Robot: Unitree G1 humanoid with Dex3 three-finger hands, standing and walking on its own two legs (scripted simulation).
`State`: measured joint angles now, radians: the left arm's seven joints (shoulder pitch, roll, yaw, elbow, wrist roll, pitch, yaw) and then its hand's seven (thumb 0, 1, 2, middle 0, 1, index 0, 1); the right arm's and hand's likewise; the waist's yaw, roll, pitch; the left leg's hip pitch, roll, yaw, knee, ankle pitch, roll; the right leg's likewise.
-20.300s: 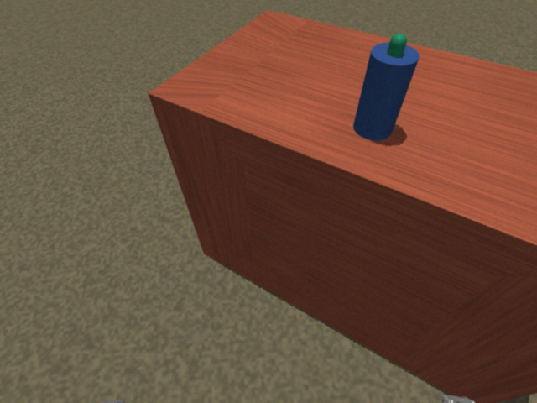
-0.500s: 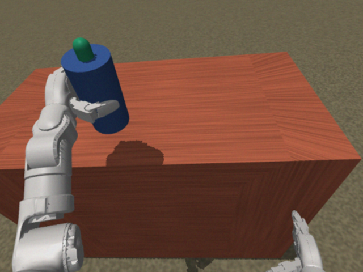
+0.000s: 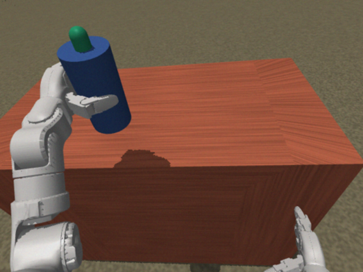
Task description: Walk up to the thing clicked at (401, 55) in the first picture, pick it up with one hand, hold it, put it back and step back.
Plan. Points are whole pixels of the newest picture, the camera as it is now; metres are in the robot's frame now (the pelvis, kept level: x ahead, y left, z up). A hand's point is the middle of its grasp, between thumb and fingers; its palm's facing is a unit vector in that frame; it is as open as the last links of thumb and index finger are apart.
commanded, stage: lift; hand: left
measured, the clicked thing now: (97, 82) +0.36 +0.16 +0.28
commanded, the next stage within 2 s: hold in 0.56 s
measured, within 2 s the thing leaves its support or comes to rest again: neither
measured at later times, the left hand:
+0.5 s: hand (84, 82) +0.35 +0.17 +0.29, palm faces +0.11 -0.99 -0.05, open 11.4 cm
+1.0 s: hand (79, 67) +0.34 +0.16 +0.33, palm faces +0.07 -1.00 -0.05, open 11.4 cm
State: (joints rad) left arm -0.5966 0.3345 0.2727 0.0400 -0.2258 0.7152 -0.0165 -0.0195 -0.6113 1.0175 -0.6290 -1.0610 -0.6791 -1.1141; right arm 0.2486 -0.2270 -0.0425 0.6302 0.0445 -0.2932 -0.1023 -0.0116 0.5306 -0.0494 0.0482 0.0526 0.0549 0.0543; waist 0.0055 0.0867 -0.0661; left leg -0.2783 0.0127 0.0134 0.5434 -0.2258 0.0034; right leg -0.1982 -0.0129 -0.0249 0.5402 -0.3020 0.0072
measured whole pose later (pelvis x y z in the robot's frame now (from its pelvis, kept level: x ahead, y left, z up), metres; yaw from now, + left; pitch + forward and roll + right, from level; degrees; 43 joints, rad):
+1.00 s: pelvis -0.01 +0.00 +0.00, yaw +0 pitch -3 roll +0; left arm -0.74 0.39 0.29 -0.05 -0.28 0.95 -0.03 -0.02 -0.61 1.01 -0.63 -1.05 -0.68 -1.11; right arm 0.24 -0.24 -0.03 0.68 0.08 -0.35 -0.07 -0.01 0.52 -0.05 0.05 0.05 0.05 0.05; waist 0.03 0.10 -0.09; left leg -0.31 0.01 0.02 0.58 -0.23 0.01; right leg -0.24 -0.02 -0.02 0.59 -0.31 0.01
